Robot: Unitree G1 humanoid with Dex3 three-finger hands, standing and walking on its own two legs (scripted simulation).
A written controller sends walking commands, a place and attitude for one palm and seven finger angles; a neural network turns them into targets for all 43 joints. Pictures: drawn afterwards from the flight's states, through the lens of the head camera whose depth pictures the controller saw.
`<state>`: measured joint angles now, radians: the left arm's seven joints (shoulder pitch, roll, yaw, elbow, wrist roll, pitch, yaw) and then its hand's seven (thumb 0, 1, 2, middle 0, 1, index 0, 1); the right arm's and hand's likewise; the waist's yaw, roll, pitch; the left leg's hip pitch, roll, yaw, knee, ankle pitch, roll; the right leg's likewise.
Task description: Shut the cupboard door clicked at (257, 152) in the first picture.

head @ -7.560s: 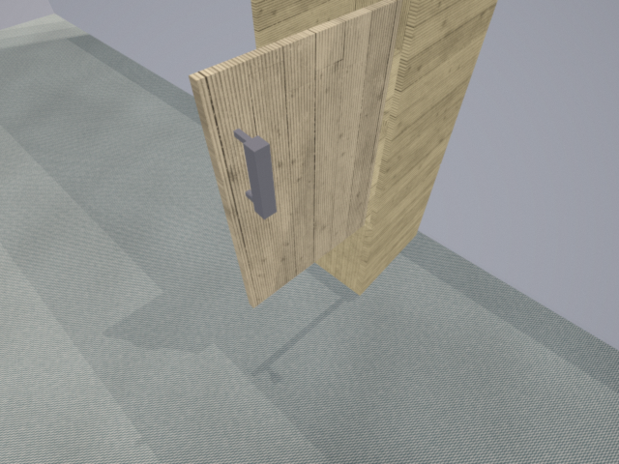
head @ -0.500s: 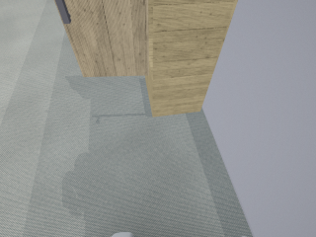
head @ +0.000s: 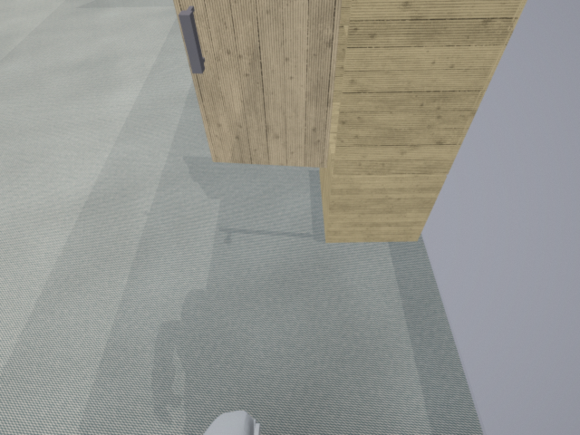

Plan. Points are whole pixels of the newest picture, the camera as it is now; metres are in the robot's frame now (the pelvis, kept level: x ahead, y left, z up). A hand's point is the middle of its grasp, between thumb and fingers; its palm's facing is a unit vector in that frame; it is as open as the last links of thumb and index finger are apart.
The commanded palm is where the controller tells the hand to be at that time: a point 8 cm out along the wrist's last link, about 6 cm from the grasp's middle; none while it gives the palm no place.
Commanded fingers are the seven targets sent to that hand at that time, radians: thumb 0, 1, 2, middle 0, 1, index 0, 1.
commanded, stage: take the last steps up to it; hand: left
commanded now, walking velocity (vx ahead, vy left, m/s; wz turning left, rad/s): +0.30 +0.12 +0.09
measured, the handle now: (194, 39) +0.96 +0.31 +0.08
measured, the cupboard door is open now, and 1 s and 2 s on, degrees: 84 84 84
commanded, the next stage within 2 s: come to a stop and stand still in 1.16 s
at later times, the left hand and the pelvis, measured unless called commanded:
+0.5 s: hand (162, 366) +0.24 +0.25 -0.16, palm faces +0.07 -0.97 -0.24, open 7.4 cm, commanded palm none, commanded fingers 0.00 0.90 0.90 -0.20 -0.30 -0.20 -0.30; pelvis +0.16 +0.05 -0.02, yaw +1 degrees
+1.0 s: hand (144, 336) +0.30 +0.31 -0.19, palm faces +0.06 -0.99 -0.16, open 7.4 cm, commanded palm none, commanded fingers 0.00 0.90 0.90 -0.20 -0.30 -0.20 -0.30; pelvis +0.35 +0.14 -0.01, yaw -2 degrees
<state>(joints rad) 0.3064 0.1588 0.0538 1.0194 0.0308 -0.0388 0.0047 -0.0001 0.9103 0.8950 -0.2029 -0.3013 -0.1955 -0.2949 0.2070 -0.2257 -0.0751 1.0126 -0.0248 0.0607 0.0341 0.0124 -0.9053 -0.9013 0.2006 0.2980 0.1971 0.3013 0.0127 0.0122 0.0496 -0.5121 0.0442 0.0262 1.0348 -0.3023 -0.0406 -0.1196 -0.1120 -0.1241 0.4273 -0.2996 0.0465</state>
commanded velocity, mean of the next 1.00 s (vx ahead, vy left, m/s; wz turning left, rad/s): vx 0.29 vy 0.05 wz -0.01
